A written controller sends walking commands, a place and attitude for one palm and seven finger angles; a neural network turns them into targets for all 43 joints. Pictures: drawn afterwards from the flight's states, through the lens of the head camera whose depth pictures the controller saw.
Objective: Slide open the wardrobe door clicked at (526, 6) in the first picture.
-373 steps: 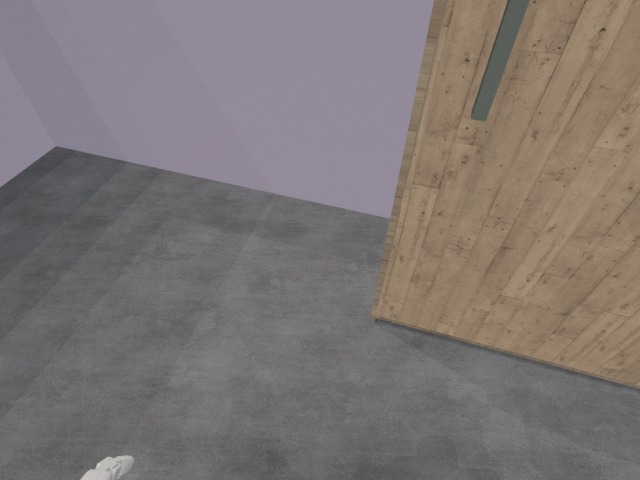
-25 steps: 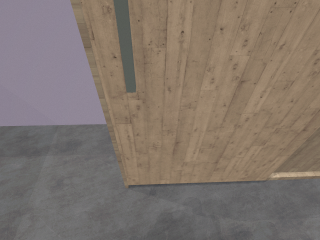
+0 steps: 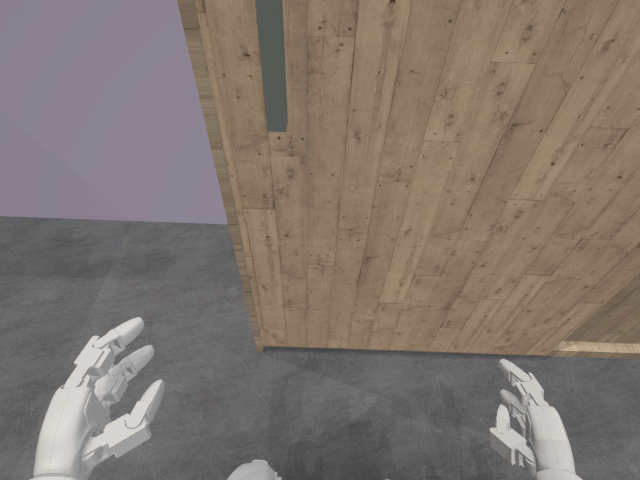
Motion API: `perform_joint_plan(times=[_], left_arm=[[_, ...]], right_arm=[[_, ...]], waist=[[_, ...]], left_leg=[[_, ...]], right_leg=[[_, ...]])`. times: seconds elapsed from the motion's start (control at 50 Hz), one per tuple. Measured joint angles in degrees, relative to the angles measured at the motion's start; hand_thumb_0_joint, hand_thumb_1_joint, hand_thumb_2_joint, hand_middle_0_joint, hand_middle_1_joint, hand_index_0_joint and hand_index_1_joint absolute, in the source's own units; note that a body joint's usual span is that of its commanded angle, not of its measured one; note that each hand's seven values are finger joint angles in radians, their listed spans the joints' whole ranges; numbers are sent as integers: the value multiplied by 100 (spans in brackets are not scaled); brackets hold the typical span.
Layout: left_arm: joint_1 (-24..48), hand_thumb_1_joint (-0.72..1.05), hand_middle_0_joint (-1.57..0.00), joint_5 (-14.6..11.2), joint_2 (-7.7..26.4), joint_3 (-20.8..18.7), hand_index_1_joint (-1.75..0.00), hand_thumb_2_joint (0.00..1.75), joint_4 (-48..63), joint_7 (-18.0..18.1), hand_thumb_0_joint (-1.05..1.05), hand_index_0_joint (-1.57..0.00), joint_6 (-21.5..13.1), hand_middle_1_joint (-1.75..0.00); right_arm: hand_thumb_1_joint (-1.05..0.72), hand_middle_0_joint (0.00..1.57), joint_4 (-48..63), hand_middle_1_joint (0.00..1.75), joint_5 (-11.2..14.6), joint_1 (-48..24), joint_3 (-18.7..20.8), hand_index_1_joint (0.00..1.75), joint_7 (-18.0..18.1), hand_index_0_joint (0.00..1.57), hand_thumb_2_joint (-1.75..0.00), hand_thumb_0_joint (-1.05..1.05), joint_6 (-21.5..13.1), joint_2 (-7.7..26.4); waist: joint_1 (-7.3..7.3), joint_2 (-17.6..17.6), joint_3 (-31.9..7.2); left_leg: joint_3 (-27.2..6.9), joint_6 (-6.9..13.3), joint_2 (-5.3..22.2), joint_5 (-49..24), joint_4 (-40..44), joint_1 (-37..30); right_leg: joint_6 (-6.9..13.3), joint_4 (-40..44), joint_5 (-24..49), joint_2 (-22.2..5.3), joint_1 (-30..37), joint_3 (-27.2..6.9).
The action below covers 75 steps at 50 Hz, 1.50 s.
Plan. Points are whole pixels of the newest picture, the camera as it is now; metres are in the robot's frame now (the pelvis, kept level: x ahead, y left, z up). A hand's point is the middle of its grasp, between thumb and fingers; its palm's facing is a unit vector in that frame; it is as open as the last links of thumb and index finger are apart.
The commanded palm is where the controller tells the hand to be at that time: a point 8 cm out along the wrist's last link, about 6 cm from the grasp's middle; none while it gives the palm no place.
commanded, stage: raise the hand with hooked fingers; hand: left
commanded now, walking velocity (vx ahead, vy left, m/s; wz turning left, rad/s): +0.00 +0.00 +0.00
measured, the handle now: (272, 4) +0.56 +0.12 +0.31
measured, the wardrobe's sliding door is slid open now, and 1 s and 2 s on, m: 0.00 0.00 0.00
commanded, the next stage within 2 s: move the hooked fingers beside the handle in 1.64 s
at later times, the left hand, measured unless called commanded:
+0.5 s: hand (76, 287) +0.25 +0.26 +0.17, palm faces +0.19 -0.98 -0.07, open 11.8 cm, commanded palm +0.21 +0.31 +0.18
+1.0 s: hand (1, 177) +0.28 +0.29 +0.27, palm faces +0.18 -0.98 -0.08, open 13.9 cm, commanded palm +0.24 +0.34 +0.28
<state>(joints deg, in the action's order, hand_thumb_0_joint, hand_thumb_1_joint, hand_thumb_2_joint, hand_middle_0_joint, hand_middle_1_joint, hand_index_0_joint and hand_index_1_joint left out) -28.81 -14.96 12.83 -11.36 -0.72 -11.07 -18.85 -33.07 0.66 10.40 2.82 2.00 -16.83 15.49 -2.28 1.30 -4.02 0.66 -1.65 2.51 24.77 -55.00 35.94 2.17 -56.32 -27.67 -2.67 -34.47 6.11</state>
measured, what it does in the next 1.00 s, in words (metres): rises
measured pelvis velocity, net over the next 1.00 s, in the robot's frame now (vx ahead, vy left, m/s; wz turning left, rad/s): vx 0.02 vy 0.02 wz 0.01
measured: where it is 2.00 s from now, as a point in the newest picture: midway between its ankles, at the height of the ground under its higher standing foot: outside the picture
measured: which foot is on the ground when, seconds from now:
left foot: down 0.00-1.00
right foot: down 0.00-1.00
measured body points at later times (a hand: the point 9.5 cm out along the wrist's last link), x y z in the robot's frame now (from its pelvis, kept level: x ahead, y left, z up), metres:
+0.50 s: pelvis +0.02 +0.02 +0.04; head +0.02 +0.02 +0.49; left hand +0.23 +0.31 +0.17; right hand +0.18 -0.23 -0.04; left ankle +0.03 +0.14 -0.68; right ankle +0.02 -0.09 -0.68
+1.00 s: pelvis +0.02 +0.02 +0.06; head -0.02 +0.01 +0.51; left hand +0.26 +0.34 +0.27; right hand +0.24 -0.17 +0.00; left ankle +0.03 +0.14 -0.68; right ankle +0.02 -0.09 -0.68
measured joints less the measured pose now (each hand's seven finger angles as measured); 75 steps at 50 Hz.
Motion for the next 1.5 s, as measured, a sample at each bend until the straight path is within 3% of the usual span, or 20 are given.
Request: perform_joint_plan(times=[0.08, 0.14, 0.18, 0.24, 0.32, 0.36, 0.42, 0.48, 0.52, 0.62, 0.78, 0.88, 0.98, 1.18, 1.28, 1.38, 1.5], left_arm=[[142, 47, -24, -100, 28, -128, -58, 72, 488, 237, 1, -23, -289, -58], [623, 40, -24, -160, 107, -66, -62, 69, 771, 55, 1, -23, -396, -63], [962, 36, -24, -151, 240, -30, -65, 67, 785, -172, 1, -23, -164, -66], [1311, 28, -25, -197, 503, -94, -70, 64, 584, -429, 1, -24, 576, -70], [1307, 19, -26, -435, 659, -495, -76, 60, 374, -325, 0, -26, 1515, -76], [1215, 15, -26, -519, 614, -722, -79, 58, 463, -150, 0, -26, 1638, -79], [1147, 8, -27, -516, 512, -893, -83, 55, 731, 29, 0, -26, 1444, -84], [1241, 1, -27, -433, 455, -844, -87, 52, 942, 10, 0, -26, 1272, -88], [1372, -4, -27, -380, 467, -740, -90, 50, 1008, -80, 0, -26, 1355, -91], [1748, -16, -28, -304, 676, -628, -98, 45, 1037, -212, 0, -28, 1999, -99], [2545, -34, -30, -442, 901, -1084, -110, 37, 1053, -165, -1, -29, 2758, -111], [3081, -43, -30, -358, 1039, -1101, -116, 33, 881, -307, -1, -30, 3434, -116], [3509, -47, -30, -346, 1242, -1170, -118, 31, 704, -418, -1, -30, 3961, -119], [4530, -50, -31, -312, 1709, -1442, -120, 30, 133, -568, -1, -30, 4468, -120], [4519, -50, -30, -355, 1813, -1424, -120, 30, -75, -701, -1, -30, 4738, -120], [4189, -50, -30, -423, 1580, -1456, -120, 30, 206, -626, -1, -30, 4656, -120], [4191, -50, -31, -280, 1447, -1497, -120, 30, 432, -327, -2, -30, 4461, -120]], right_arm=[[-90, 20, -208, 30, 13, 10, -178, 30, 165, 20, -90, 1, -211, -33], [-90, 20, -407, 30, 51, -1, -380, 30, 258, 20, -90, 1, -305, -133], [-90, 20, -490, 30, 87, 18, -507, 30, 315, 21, -90, 1, -292, -224], [-90, 20, -509, 30, 134, 127, -635, 30, 400, 21, -90, 1, -185, -346], [-90, 21, -472, 30, 181, 361, -650, 30, 463, 21, -90, 2, -100, -370], [-90, 21, -494, 30, 186, 478, -597, 30, 462, 21, -90, 2, -143, -313], [-90, 20, -604, 30, 180, 584, -502, 30, 426, 21, -90, 2, -250, -174], [-90, 20, -722, 30, 197, 563, -436, 30, 411, 21, -90, 2, -322, -25], [-90, 20, -760, 30, 225, 491, -417, 30, 436, 21, -90, 2, -328, 42], [-90, 20, -703, 30, 284, 200, -460, 30, 541, 20, -90, 2, -249, 28], [-90, 20, -563, 30, 332, -111, -699, 30, 540, 20, -90, 2, -62, -205], [-90, 20, -509, 30, 395, -244, -834, 30, 551, 21, -90, 1, 177, -219], [-90, 20, -515, 30, 411, -322, -922, 30, 589, 21, -90, 1, 414, -234], [-90, 20, -592, 30, 517, -256, -924, 30, 597, 21, -90, 2, 687, -70], [-90, 20, -529, 30, 578, -239, -853, 30, 554, 21, -90, 2, 796, 52], [-90, 20, -489, 30, 550, -195, -786, 30, 531, 20, -90, 2, 813, 80], [-90, 20, -504, 30, 520, -147, -772, 30, 570, 20, -90, 2, 749, 30]], waist=[[-138, -148, 137], [-151, -221, 257], [-95, -260, 293], [25, -280, 282], [169, -285, 202], [175, -273, 186], [97, -240, 206], [-2, -231, 281], [-56, -237, 336], [-113, -248, 416], [-253, -266, 347], [-346, -366, 371], [-345, -380, 394], [-289, -396, 336], [-201, -452, 314], [-165, -414, 321], [-204, -340, 349]], left_leg=[[-224, -23, 13, -13, -80, 18], [-295, -29, 23, -73, -3, -83], [-279, -26, 30, -146, 158, -224], [-154, -13, 31, -286, 537, -528], [32, 17, 27, -435, 1055, -966], [80, 34, 21, -471, 1235, -1151], [96, 64, 0, -488, 1396, -1370], [74, 103, -31, -494, 1480, -1541], [66, 128, -56, -514, 1552, -1655], [95, 169, -104, -634, 1856, -1979], [94, 171, -126, -831, 2344, -2475], [65, 179, -147, -946, 2549, -2673], [50, 169, -153, -1085, 2758, -2796], [27, 116, -105, -1228, 2948, -2913], [62, 107, -87, -1262, 2955, -2844], [108, 93, -55, -1230, 2900, -2814], [106, 72, -24, -1180, 2855, -2869]], right_leg=[[14, 103, 41, 30, 152, 219], [20, 250, 121, 54, 307, 290], [13, 421, 208, 72, 441, 278], [-21, 735, 354, 83, 662, 166], [-71, 1170, 525, 97, 990, 0], [-97, 1350, 579, 101, 1160, -41], [-129, 1551, 626, 91, 1397, -50], [-164, 1701, 661, 71, 1613, -23], [-188, 1801, 694, 53, 1747, -12], [-227, 2109, 827, 24, 2067, -30], [-238, 2623, 1037, 36, 2578, -15], [-241, 2843, 1149, 31, 2797, 20], [-223, 3008, 1255, 37, 2904, 39], [-162, 3178, 1375, 98, 3012, 62], [-151, 3144, 1399, 113, 2906, 24], [-137, 3069, 1375, 140, 2844, -27], [-115, 3050, 1339, 171, 2909, -29]])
